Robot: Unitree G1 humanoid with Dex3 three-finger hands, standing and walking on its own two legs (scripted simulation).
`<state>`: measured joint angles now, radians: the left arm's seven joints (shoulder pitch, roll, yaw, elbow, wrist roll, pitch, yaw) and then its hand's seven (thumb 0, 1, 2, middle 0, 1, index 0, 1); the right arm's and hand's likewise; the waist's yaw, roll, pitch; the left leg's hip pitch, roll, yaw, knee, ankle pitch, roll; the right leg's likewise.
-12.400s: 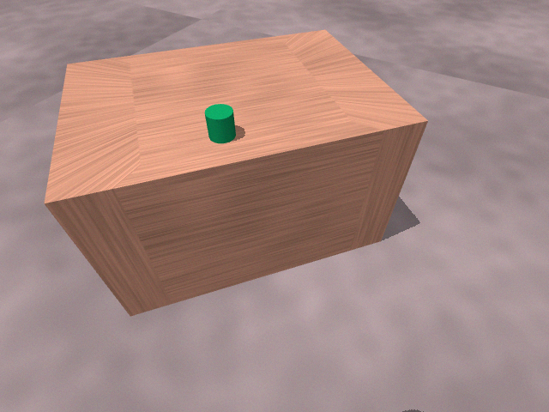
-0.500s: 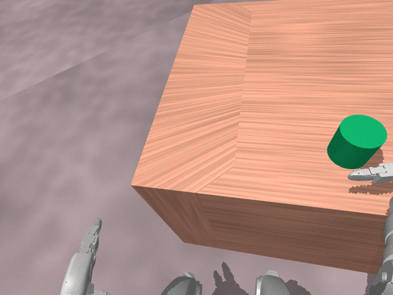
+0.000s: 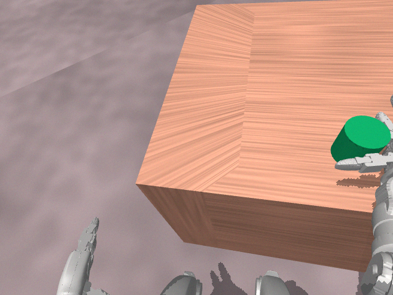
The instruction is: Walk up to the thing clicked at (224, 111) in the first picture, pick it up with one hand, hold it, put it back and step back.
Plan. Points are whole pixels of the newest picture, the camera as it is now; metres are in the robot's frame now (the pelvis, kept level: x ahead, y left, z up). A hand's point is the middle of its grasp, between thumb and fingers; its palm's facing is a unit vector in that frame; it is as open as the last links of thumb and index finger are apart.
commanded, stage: close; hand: right
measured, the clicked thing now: (358, 143) +0.46 -0.26 +0.00
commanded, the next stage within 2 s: settle in 0.48 s
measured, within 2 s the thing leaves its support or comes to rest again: leaves its support in 0.86 s
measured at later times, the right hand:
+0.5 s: hand (364, 137) +0.45 -0.26 +0.04, palm faces +0.30 +0.95 +0.03, open 8.6 cm
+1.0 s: hand (377, 130) +0.45 -0.27 +0.07, palm faces +0.31 +0.95 +0.02, open 6.8 cm
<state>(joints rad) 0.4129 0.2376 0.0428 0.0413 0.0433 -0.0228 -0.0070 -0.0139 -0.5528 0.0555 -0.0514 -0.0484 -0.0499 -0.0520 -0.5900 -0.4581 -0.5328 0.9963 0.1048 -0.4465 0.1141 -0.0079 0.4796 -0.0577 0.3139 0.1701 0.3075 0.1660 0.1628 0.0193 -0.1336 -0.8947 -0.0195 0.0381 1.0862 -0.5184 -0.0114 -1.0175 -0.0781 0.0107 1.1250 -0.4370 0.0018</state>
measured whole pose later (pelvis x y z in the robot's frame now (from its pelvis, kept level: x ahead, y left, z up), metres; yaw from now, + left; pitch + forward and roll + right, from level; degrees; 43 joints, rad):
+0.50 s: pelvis +0.01 +0.00 +0.00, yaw +0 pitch +19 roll +3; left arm 0.42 0.24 0.05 0.01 0.04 0.00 -0.02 -0.01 -0.53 0.04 -0.05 -0.05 -0.06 -0.05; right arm -0.58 -0.44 -0.52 0.99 0.10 -0.46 0.09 0.00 0.25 -0.59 0.71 0.67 1.06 0.83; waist 0.16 0.02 -0.15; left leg -0.89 -0.02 0.03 1.07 -0.52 -0.02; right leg -1.01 -0.08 0.00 1.12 -0.44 0.00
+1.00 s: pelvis +0.01 -0.01 +0.01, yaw +0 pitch +17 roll +3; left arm 0.42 0.24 0.05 0.06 0.03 0.01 0.00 -0.01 -0.52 0.04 -0.06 -0.06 -0.06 -0.05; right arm -0.56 -0.43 -0.51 0.92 0.10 -0.41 0.08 -0.02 0.34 -0.91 0.60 0.94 1.29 1.32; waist 0.14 0.02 -0.13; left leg -0.82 -0.01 0.02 1.02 -0.50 -0.02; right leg -0.93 -0.07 -0.01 1.06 -0.43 -0.01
